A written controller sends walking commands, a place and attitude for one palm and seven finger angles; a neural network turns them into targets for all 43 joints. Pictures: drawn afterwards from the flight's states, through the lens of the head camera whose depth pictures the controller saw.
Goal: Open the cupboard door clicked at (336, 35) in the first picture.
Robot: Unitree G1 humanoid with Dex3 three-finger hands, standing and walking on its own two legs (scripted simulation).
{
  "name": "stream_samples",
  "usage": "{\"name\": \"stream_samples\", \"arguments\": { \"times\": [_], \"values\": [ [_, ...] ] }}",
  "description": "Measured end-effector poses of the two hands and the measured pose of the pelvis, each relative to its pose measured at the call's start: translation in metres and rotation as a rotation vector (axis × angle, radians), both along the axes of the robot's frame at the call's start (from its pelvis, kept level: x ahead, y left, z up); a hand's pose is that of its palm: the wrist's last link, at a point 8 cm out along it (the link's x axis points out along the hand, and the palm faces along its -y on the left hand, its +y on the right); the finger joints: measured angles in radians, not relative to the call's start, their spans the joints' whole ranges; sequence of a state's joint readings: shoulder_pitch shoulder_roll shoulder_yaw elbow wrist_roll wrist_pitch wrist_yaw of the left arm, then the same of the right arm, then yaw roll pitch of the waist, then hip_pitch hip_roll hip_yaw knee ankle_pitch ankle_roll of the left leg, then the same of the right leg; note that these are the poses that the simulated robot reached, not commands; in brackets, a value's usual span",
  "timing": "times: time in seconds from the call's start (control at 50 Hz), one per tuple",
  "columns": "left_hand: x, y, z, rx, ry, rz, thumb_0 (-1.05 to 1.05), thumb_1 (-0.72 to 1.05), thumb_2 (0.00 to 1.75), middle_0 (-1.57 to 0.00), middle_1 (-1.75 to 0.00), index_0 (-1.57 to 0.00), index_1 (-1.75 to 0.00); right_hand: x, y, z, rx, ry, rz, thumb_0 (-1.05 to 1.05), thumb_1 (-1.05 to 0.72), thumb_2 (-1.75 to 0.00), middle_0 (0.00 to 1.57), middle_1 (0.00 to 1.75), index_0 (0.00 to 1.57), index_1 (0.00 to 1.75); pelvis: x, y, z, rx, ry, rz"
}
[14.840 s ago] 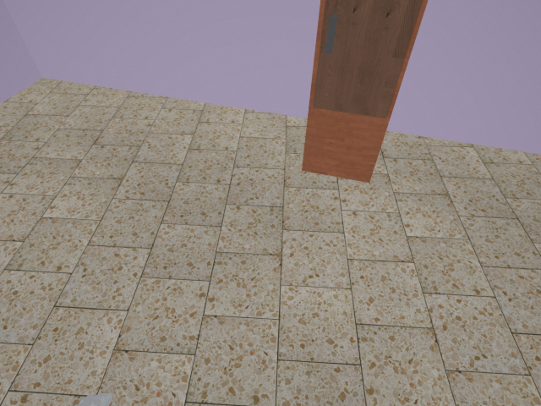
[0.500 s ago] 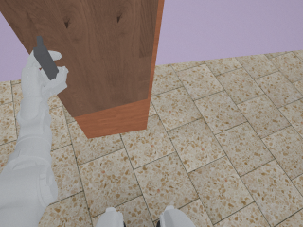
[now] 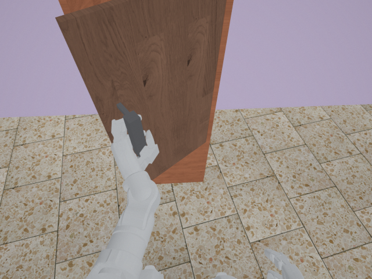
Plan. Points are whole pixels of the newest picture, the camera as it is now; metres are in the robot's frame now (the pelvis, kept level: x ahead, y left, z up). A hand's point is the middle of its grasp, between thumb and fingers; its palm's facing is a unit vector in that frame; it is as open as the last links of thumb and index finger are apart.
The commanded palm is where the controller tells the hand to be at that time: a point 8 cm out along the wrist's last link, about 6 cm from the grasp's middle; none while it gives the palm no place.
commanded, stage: pull the door open along its arc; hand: left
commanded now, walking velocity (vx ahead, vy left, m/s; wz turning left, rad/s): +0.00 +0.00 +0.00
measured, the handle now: (131, 130) +0.43 +0.13 +0.06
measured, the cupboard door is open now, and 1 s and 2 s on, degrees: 37 52 55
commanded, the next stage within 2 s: open thumb and fingers to let go in 0.26 s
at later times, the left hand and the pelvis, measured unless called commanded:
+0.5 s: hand (181, 161) +0.35 +0.02 +0.06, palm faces +0.41 -0.91 -0.05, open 6.6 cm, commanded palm +0.30 +0.06 +0.06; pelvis +0.00 -0.05 +0.01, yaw +3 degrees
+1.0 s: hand (178, 165) +0.34 +0.03 +0.06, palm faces +0.39 -0.92 -0.04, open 13.9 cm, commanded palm +0.29 +0.06 +0.06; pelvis +0.00 -0.04 +0.01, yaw +3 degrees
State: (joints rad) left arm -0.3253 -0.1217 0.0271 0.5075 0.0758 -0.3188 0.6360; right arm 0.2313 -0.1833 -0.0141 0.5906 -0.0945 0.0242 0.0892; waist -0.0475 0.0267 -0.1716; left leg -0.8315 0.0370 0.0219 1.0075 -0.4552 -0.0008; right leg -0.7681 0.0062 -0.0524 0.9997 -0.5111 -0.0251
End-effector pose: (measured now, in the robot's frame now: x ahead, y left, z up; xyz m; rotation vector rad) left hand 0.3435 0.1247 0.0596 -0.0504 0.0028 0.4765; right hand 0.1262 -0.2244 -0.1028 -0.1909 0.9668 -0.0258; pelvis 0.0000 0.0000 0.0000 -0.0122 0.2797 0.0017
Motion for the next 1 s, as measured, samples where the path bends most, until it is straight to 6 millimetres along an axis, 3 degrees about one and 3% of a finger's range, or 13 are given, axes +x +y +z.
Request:
{"name": "stream_samples", "arguments": {
  "times": [0.32, 0.54, 0.66, 0.88, 1.0],
  "values": [
    [-0.043, -0.065, 0.007, 0.068, 0.062, -0.124, 0.03, 0.64, 0.69, -0.27, -1.29, -0.30, -1.32, 0.006, -0.022, 0.004, 0.031, -0.055, 0.012, 0.01, -0.90, -0.90, 0.20, 0.30, 0.20, 0.30, -0.002, -0.032, 0.008, 0.029, -0.059, 0.022],
    [-0.036, -0.065, 0.005, 0.073, 0.066, -0.045, 0.02, 0.56, 0.74, -0.34, -1.31, -0.36, -1.32, 0.031, -0.041, 0.004, -0.009, -0.085, 0.042, 0.01, -0.90, -0.90, 0.20, 0.30, 0.20, 0.30, -0.001, -0.047, 0.008, 0.046, -0.048, 0.041],
    [-0.039, -0.062, 0.005, 0.076, 0.061, -0.047, 0.01, 0.35, 0.66, -0.36, -1.29, -0.37, -1.30, 0.035, -0.041, 0.002, 0.002, -0.079, 0.040, 0.01, -0.91, -0.90, 0.20, 0.30, 0.20, 0.30, 0.002, -0.049, 0.008, 0.050, -0.043, 0.043],
    [-0.046, -0.058, 0.007, 0.074, 0.049, -0.063, 0.00, -0.27, 0.39, -0.32, -1.20, -0.33, -1.21, 0.026, -0.034, 0.000, 0.013, -0.061, 0.031, 0.01, -0.91, -0.90, 0.20, 0.30, 0.20, 0.30, 0.001, -0.044, 0.008, 0.046, -0.054, 0.044],
    [-0.047, -0.057, 0.006, 0.078, 0.042, -0.081, 0.00, -0.43, 0.33, -0.29, -1.05, -0.29, -1.06, 0.021, -0.029, 0.000, 0.008, -0.065, 0.025, 0.01, -0.90, -0.90, 0.20, 0.30, 0.20, 0.30, -0.002, -0.038, 0.006, 0.039, -0.054, 0.040]
  ]
}}
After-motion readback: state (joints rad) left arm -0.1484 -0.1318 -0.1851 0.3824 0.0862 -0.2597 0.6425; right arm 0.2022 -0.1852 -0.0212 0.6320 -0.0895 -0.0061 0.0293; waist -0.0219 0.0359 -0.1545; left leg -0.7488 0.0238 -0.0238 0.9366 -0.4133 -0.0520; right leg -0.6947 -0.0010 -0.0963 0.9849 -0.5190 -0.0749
